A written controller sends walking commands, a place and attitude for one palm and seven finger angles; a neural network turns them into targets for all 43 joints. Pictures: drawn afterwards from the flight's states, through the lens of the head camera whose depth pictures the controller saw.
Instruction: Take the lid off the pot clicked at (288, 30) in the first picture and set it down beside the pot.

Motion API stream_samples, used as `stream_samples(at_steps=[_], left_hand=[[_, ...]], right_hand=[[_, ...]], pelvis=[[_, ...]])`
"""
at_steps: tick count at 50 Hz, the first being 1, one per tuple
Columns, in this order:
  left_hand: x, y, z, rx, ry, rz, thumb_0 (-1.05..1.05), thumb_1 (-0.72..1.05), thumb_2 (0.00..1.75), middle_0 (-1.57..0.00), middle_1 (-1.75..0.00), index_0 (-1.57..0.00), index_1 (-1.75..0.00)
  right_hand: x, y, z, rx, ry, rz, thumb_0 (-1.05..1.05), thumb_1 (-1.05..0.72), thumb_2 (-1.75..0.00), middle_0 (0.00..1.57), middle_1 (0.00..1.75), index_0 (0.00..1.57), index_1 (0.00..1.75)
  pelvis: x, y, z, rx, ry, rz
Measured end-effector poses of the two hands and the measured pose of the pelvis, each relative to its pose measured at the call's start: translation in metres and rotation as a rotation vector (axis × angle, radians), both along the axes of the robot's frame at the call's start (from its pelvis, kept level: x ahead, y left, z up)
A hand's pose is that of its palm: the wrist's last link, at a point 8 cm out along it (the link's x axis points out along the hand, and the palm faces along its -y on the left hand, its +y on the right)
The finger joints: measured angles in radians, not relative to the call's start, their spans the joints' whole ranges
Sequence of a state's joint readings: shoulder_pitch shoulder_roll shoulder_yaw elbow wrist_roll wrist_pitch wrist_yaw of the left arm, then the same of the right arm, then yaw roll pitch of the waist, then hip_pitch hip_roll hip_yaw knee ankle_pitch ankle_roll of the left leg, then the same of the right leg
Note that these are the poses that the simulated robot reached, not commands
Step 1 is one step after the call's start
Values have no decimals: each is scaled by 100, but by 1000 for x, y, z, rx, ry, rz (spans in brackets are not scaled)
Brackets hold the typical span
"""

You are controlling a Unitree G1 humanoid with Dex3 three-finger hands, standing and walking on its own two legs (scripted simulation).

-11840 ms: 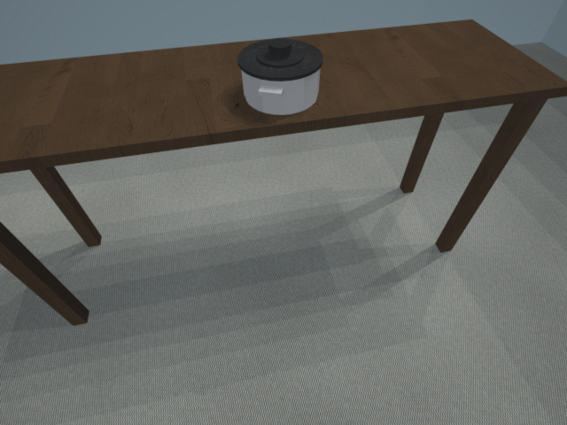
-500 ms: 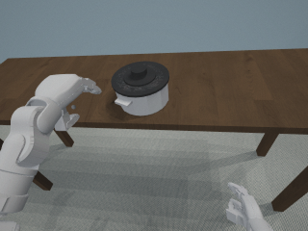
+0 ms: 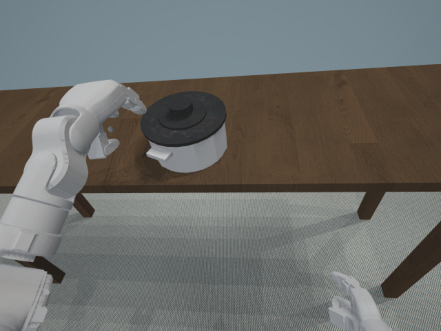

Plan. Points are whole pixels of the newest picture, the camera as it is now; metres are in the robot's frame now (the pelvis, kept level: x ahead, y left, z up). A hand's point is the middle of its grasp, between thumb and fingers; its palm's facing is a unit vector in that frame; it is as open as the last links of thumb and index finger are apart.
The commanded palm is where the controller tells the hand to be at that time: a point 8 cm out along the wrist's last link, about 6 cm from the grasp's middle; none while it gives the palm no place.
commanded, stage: move the open hand above the knob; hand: left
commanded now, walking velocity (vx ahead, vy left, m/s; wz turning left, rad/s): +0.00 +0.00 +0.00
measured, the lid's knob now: (180, 106) +0.54 +0.14 +0.14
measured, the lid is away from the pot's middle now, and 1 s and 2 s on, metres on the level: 0.00 0.00 0.00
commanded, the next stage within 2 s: lower the open fingers around the knob in 1.80 s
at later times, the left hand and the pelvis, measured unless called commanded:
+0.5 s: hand (142, 110) +0.44 +0.18 +0.21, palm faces -0.18 -0.05 -0.98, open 10.0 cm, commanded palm +0.42 +0.18 +0.27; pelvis +0.01 +0.00 +0.00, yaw +0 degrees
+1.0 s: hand (174, 88) +0.50 +0.13 +0.21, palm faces -0.25 -0.03 -0.97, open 10.0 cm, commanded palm +0.49 +0.14 +0.27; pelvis +0.03 +0.00 +0.00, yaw -1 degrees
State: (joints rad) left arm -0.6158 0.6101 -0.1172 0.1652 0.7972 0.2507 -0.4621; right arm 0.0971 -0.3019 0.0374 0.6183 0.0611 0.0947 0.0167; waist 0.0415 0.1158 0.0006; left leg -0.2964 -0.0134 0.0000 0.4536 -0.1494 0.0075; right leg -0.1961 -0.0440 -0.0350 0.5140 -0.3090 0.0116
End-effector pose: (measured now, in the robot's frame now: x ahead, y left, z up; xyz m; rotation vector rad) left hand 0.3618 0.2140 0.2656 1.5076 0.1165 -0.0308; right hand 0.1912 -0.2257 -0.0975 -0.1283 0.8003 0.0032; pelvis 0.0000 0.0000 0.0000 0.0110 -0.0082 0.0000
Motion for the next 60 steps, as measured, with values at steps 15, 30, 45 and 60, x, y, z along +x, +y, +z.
stream_samples(at_steps=[15, 30, 45, 60], left_hand=[[37, -16, -1, -6, 47, 17, 0, -37, 165, -88, -9, -88, -8], [78, -46, 3, 2, 91, -12, 0, -37, 165, -88, -9, -88, -8], [123, -75, 5, 4, 143, 14, 0, -37, 165, -88, -9, -88, -8], [153, -88, 7, -5, 162, -7, 0, -37, 165, -88, -9, -88, -8]], right_hand=[[7, 2, -3, 6, 30, -6, 1, -91, -90, 20, 30, 20, 30], [-14, -5, -12, -8, 110, -61, 1, -91, -90, 20, 30, 20, 30], [-55, -17, -25, -14, 219, -145, 1, -91, -90, 20, 30, 20, 30], [-91, -40, -27, -54, 298, -248, 1, -91, -90, 20, 30, 20, 30]], pelvis=[[8, -1, -1, 3, 25, 6], [17, 4, -1, 3, 51, 8], [23, 1, 1, 10, 78, -12], [36, -2, 2, 13, 108, -39]])
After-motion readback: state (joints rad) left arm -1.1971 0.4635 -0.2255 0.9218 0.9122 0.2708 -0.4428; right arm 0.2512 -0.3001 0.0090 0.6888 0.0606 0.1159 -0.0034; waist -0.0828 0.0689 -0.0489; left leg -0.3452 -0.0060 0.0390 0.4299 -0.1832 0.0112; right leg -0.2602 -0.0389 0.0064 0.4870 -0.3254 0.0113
